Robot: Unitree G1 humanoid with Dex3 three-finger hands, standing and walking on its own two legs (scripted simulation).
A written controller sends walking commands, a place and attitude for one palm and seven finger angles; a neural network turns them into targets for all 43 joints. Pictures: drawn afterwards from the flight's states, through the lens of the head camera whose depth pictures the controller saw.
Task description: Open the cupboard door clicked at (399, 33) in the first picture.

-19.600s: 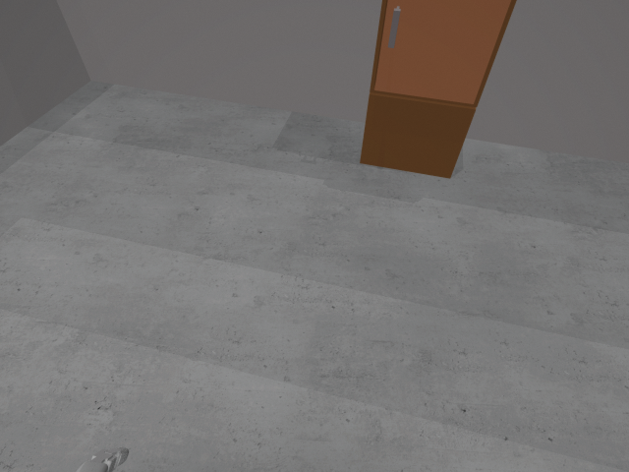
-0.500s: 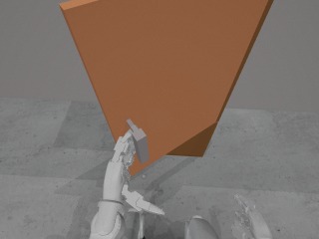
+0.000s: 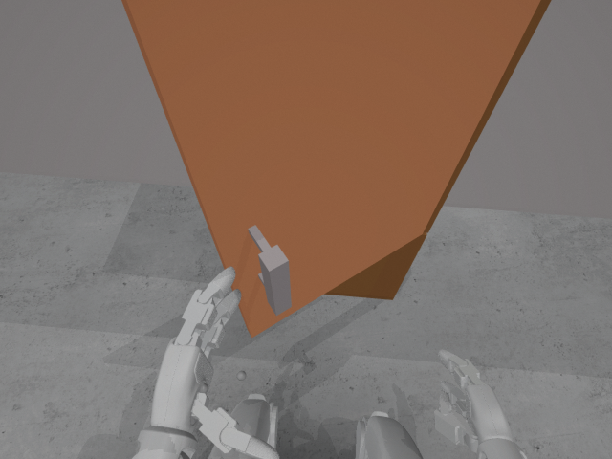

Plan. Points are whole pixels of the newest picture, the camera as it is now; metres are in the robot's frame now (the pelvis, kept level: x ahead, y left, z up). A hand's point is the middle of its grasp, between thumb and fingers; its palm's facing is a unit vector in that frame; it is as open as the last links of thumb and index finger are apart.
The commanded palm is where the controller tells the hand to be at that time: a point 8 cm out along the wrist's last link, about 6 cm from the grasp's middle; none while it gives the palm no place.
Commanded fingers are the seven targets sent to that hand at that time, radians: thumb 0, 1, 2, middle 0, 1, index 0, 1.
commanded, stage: slide the hand sideways off the handle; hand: left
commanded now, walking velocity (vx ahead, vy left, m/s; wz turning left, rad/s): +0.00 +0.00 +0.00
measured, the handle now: (268, 271) +0.34 +0.07 +0.05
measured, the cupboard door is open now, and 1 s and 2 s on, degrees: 38 38 38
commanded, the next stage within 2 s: draw the hand back to the body in 0.32 s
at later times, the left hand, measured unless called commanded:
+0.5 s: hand (195, 395) +0.19 +0.13 +0.06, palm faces -0.05 -1.00 -0.01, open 16.4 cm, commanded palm +0.16 +0.19 +0.07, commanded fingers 0.00 -0.50 0.30 -0.15 -0.30 -0.15 -0.30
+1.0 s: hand (96, 368) +0.19 +0.19 +0.15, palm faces +0.05 -0.98 -0.20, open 15.9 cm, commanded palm +0.16 +0.24 +0.17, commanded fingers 0.00 -0.15 0.45 -0.16 -0.30 -0.16 -0.30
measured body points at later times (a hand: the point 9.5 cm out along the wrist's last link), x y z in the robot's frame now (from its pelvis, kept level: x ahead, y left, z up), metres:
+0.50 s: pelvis -0.01 -0.01 -0.01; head +0.07 +0.00 +0.43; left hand +0.19 +0.18 +0.06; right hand +0.19 -0.24 -0.08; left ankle +0.04 +0.11 -0.62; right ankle +0.01 -0.11 -0.62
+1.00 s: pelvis +0.01 +0.00 +0.06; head +0.02 +0.00 +0.51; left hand +0.18 +0.24 +0.16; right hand +0.19 -0.23 +0.00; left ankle +0.04 +0.11 -0.62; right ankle +0.01 -0.11 -0.62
